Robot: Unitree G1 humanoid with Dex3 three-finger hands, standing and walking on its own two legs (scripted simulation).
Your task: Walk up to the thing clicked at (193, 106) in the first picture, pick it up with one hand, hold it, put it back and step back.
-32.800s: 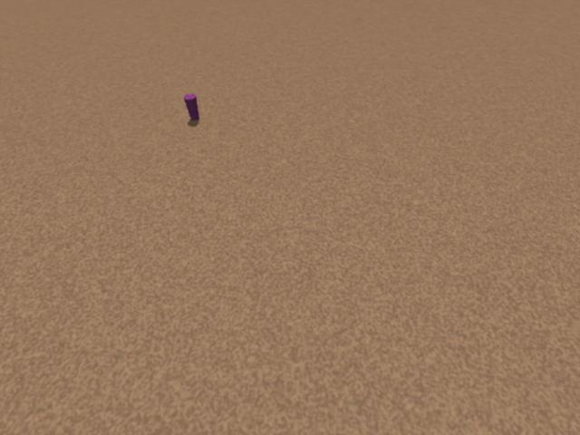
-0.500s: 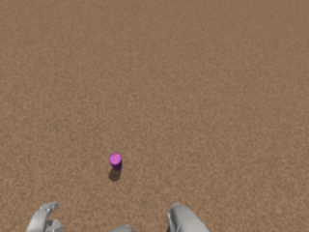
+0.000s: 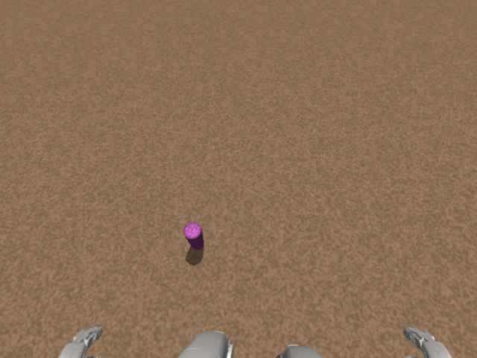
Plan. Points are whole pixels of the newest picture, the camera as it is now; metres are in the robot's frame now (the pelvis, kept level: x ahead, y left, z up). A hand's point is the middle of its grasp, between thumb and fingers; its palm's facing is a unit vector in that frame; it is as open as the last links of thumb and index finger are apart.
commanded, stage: step back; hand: left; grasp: from the side
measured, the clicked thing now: (195, 237) +0.58 +0.24 -0.69
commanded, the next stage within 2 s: none
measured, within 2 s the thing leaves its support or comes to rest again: neither
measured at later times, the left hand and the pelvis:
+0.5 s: hand out of the picture -0.06 +0.26 -0.16, palm faces -0.06 -0.92 -0.40, open 7.4 cm; pelvis -0.16 -0.02 -0.02, yaw -4 degrees
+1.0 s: hand out of the picture -0.20 +0.22 -0.15, palm faces +0.03 -0.93 -0.37, open 7.4 cm; pelvis -0.32 -0.05 -0.01, yaw +1 degrees
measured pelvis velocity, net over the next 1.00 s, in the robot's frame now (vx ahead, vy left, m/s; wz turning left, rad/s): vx -0.32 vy -0.05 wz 0.02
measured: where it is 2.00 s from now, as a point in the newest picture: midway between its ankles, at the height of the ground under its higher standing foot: outside the picture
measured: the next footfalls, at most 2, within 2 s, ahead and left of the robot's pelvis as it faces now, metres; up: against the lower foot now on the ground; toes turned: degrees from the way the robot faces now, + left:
left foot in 0.12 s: -0.01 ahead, +0.12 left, +0.00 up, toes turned -1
right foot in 0.50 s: -0.16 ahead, -0.16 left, +0.00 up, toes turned +0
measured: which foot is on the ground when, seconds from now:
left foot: up 0.00-0.10, down 0.12-0.54, up 0.56-0.82, down 0.84-1.00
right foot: down 0.00-0.12, up 0.14-0.48, down 0.50-0.84, up 0.86-1.00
